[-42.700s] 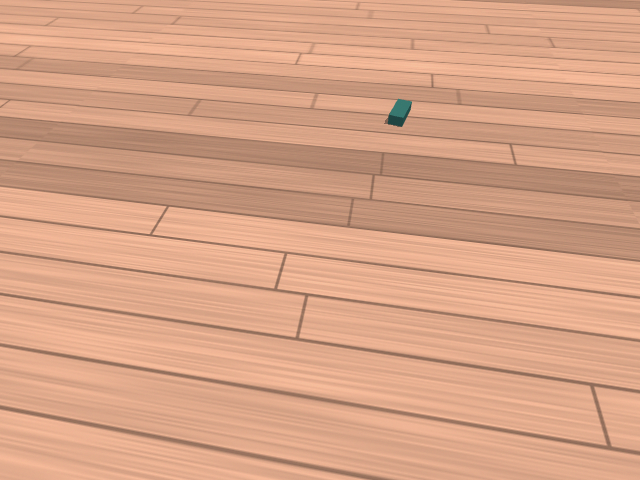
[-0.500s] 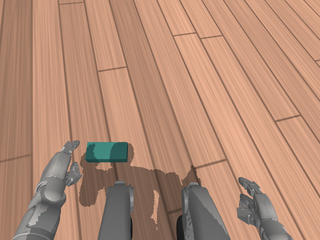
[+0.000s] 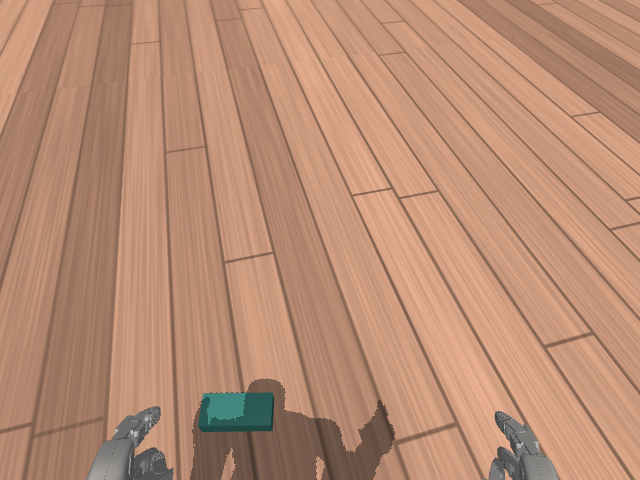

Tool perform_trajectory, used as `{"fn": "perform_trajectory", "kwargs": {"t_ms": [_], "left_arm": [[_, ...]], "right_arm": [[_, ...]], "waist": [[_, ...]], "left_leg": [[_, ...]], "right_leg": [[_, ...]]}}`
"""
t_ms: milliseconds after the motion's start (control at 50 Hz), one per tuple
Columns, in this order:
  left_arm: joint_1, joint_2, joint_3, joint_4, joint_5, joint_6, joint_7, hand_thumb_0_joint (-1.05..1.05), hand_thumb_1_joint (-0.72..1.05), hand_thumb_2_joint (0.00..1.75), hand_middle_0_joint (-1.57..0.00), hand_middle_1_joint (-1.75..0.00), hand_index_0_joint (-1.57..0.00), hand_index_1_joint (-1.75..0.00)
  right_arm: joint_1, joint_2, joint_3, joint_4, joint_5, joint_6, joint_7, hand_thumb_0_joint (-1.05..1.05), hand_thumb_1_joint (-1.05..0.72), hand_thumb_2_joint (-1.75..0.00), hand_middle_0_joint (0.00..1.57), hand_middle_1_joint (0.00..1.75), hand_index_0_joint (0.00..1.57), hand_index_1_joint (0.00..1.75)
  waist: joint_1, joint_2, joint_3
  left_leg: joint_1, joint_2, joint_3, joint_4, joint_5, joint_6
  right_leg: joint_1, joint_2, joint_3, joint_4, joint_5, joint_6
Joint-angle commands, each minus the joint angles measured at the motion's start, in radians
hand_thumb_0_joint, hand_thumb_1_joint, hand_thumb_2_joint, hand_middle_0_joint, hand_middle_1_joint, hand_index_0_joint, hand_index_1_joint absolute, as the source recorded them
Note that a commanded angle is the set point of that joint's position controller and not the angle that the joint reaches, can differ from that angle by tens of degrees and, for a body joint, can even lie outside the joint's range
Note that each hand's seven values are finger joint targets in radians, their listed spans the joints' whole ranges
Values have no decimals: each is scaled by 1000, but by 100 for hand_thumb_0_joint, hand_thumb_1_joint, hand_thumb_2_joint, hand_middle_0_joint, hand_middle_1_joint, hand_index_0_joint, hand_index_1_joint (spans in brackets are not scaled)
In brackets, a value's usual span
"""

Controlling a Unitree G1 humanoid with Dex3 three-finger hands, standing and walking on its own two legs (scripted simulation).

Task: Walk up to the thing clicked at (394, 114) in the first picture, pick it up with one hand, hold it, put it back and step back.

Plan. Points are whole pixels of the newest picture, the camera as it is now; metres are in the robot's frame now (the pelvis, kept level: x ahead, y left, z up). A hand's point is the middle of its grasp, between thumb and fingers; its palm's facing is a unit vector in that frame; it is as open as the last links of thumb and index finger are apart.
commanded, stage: home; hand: left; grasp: from above
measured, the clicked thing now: (237, 412) +0.43 +0.21 -0.67
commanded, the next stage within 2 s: none
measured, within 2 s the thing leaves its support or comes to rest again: neither
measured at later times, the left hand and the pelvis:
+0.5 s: hand out of the picture +0.16 +0.18 -0.04, palm faces +0.06 -0.98 -0.20, open 7.4 cm; pelvis +0.01 +0.00 +0.01, yaw +1 degrees
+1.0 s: hand out of the picture +0.16 +0.18 -0.04, palm faces +0.05 -0.98 -0.20, open 7.4 cm; pelvis +0.00 +0.00 +0.01, yaw +0 degrees
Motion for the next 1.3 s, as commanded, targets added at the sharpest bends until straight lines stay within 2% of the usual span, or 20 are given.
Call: {"fn": "perform_trajectory", "kwargs": {"t_ms": [0,100,140,260,300,320,480,620,720,780,880,900,920,1060,1080,1120,1140,1220,1260,1280], "left_arm": [[54,84,47,-207,4,-33,-4,0,90,90,-20,-30,-20,-30],[45,91,40,-231,10,-35,-27,0,90,90,-20,-30,-20,-30],[34,88,37,-195,17,-36,-34,0,90,90,-20,-30,-20,-30],[25,100,49,-212,20,-50,-40,0,90,90,-20,-30,-20,-30],[6,104,46,-222,23,-54,-39,0,90,90,-20,-30,-20,-30],[18,106,53,-217,23,-53,-37,0,90,90,-20,-30,-20,-30],[16,100,46,-215,23,-56,-35,0,90,90,-20,-30,-20,-30],[29,102,46,-217,18,-58,-35,0,90,90,-20,-30,-20,-30],[25,102,49,-209,18,-55,-37,0,90,90,-20,-30,-20,-30],[25,101,45,-209,18,-53,-35,0,90,90,-20,-30,-20,-30],[26,101,48,-213,20,-50,-39,0,90,90,-20,-30,-20,-30],[29,102,47,-208,21,-50,-37,0,90,90,-20,-30,-20,-30],[26,99,45,-214,21,-50,-37,0,90,90,-20,-30,-20,-30],[18,103,45,-210,19,-47,-39,0,90,90,-20,-30,-20,-30],[16,110,53,-219,17,-47,-39,0,90,90,-20,-30,-20,-30],[18,100,41,-210,18,-44,-40,0,90,90,-20,-30,-20,-30],[10,109,49,-224,17,-46,-41,0,90,90,-20,-30,-20,-30],[25,102,39,-227,19,-46,-40,0,90,90,-20,-30,-20,-30],[32,114,55,-204,20,-45,-37,0,90,90,-20,-30,-20,-30],[16,99,33,-219,22,-48,-39,0,90,90,-20,-30,-20,-30]], "right_arm": [[-58,-118,-57,-166,-11,-70,-21,0,-90,-90,20,30,20,30],[-66,-133,-69,-166,-20,-91,-18,0,-90,-90,20,30,20,30],[-70,-135,-69,-163,-22,-98,-17,0,-90,-90,20,30,20,30],[-81,-138,-69,-164,-26,-113,-12,0,-90,-90,20,30,20,30],[-83,-139,-70,-159,-29,-115,-11,0,-90,-90,20,30,20,30],[-81,-141,-70,-157,-29,-116,-12,0,-90,-90,20,30,20,30],[-97,-138,-66,-152,-29,-120,-10,0,-90,-90,20,30,20,30],[-88,-137,-68,-149,-29,-123,-14,0,-90,-90,20,30,20,30],[-95,-139,-68,-152,-28,-124,-14,0,-90,-90,20,30,20,30],[-94,-138,-68,-150,-25,-124,-16,0,-90,-90,20,30,20,30],[-86,-139,-71,-148,-28,-128,-16,0,-90,-90,20,30,20,30],[-92,-137,-70,-146,-26,-129,-18,0,-90,-90,20,30,20,30],[-87,-138,-71,-151,-27,-129,-17,0,-90,-90,20,30,20,30],[-93,-139,-69,-154,-25,-129,-17,0,-90,-90,20,30,20,30],[-92,-139,-69,-151,-26,-129,-17,0,-90,-90,20,30,20,30],[-95,-137,-67,-151,-24,-131,-18,0,-90,-90,20,30,20,30],[-90,-139,-70,-151,-25,-130,-18,0,-90,-90,20,30,20,30],[-92,-136,-68,-152,-25,-130,-17,0,-90,-90,20,30,20,30],[-86,-147,-76,-140,-27,-127,-19,0,-90,-90,20,30,20,30],[-94,-136,-69,-153,-26,-128,-18,0,-90,-90,20,30,20,30]], "waist": [[16,3,-108],[13,3,-55],[8,-5,-25],[22,-10,-55],[12,3,-64],[16,3,-66],[23,27,-47],[25,2,-71],[26,8,-43],[31,-6,-39],[23,9,-53],[30,2,-42],[22,-4,-54],[24,-15,-40],[31,-10,-41],[28,-3,-32],[21,5,-44],[28,8,-62],[26,-15,-45],[22,-5,-56]], "left_leg": [[222,-40,28,-185,315,33],[244,-41,30,-222,277,32],[245,-41,34,-230,252,32],[261,-49,44,-212,279,35],[267,-52,45,-209,270,35],[267,-51,45,-212,273,35],[260,-43,27,-242,208,30],[259,-43,33,-218,262,32],[247,-41,31,-239,194,32],[242,-42,39,-233,198,32],[250,-39,35,-233,202,31],[241,-40,37,-231,207,31],[244,-41,37,-227,208,33],[235,-42,37,-228,191,34],[234,-43,41,-227,187,35],[233,-44,43,-228,186,34],[244,-43,44,-223,192,35],[248,-43,43,-218,222,33],[248,-39,40,-227,202,33],[248,-41,42,-219,214,33]], "right_leg": [[119,27,-18,-187,311,-16],[118,29,-30,-213,264,-13],[104,28,-29,-216,240,-13],[134,17,-18,-221,281,-3],[134,16,-12,-224,281,-1],[138,17,-14,-223,282,-2],[123,24,-23,-218,208,-11],[137,23,-19,-212,261,-7],[120,25,-20,-221,194,-10],[118,23,-18,-226,194,-9],[118,24,-17,-216,198,-10],[118,23,-19,-218,201,-9],[117,23,-16,-218,204,-9],[114,21,-15,-225,189,-8],[120,19,-13,-229,185,-8],[112,19,-12,-228,185,-8],[113,18,-8,-228,193,-6],[122,19,-11,-217,219,-8],[116,22,-14,-218,195,-10],[113,20,-11,-223,209,-8]]}}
